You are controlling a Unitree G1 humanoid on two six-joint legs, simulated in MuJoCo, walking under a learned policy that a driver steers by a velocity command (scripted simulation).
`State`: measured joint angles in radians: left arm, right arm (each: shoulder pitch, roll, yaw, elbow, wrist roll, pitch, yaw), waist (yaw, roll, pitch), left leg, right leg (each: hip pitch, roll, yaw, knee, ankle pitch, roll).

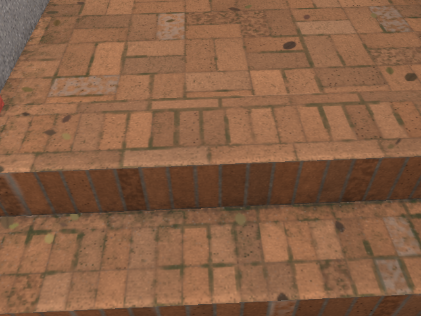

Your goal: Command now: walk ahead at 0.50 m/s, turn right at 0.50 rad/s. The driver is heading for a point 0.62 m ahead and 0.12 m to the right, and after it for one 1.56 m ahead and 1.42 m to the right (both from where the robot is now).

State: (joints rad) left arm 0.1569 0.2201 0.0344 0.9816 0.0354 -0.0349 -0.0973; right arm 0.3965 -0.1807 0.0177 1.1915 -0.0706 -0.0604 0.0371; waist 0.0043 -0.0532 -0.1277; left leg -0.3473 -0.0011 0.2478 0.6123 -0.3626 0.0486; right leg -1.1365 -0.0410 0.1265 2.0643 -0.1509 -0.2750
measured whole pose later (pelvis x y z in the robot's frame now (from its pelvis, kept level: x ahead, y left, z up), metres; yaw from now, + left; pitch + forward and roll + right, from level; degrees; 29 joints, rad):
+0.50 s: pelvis +0.26 -0.04 +0.17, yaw -15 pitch +6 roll -2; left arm 0.46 0.17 0.01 1.17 0.08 -0.04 -0.07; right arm 0.17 -0.20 0.02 0.93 -0.04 -0.06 0.08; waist 0.02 0.03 -0.14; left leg -1.21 0.02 -0.15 2.12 -0.15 0.18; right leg -0.46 0.13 0.03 0.69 -0.33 -0.09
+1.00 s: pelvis +0.51 -0.02 +0.35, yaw -23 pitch +4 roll +1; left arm 0.11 0.22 0.00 0.92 0.03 -0.06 -0.10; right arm 0.50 -0.14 0.02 1.15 -0.10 -0.08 0.05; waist -0.03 -0.02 -0.13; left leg -0.35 -0.03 0.13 0.65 -0.38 0.07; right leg -1.23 0.02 0.16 1.83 0.09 -0.26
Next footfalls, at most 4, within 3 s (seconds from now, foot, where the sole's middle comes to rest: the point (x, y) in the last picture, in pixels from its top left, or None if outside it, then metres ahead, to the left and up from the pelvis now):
0.22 right None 0.29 -0.13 -0.58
0.70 left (207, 257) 0.56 0.05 -0.41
1.32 right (334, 133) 0.82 -0.29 -0.23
1.82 left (316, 60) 1.17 -0.30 -0.23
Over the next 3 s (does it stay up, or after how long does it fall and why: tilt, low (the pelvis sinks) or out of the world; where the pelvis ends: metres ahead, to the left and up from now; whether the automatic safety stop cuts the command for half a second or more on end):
stays up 1.21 -0.66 0.54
